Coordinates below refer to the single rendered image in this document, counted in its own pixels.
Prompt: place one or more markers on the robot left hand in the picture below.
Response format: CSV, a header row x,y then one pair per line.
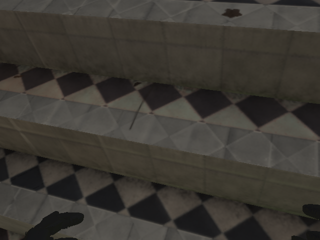
x,y
52,224

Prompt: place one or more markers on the robot right hand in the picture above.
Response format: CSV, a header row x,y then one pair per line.
x,y
312,210

